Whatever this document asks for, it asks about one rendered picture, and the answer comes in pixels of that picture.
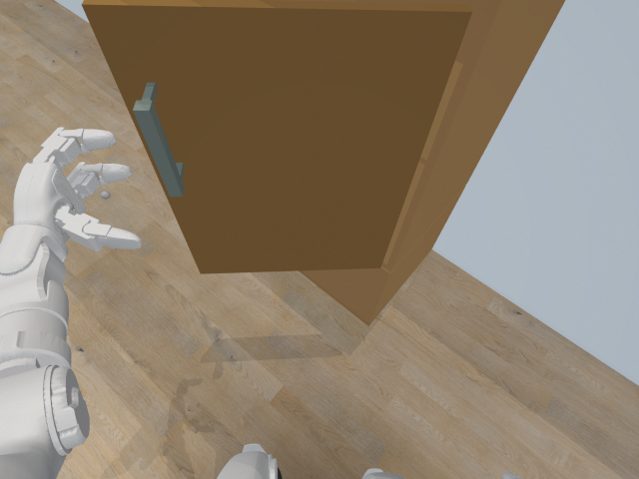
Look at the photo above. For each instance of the left robot forearm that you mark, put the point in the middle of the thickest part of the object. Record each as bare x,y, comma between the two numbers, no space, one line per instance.
34,306

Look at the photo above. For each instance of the left robot thigh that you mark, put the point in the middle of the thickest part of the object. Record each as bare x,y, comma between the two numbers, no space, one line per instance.
250,465

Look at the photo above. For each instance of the cupboard door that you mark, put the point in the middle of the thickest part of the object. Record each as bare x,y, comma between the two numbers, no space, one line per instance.
300,124

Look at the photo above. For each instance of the left robot upper arm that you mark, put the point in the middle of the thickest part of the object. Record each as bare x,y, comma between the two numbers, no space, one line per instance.
42,417

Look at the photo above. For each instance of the left robot shin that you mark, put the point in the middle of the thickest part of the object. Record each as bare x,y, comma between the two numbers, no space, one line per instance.
253,447

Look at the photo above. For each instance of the handle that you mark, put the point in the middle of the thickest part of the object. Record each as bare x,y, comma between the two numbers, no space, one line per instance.
150,125

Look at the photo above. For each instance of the robot left hand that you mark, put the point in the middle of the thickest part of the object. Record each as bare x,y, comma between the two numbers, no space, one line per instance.
42,191

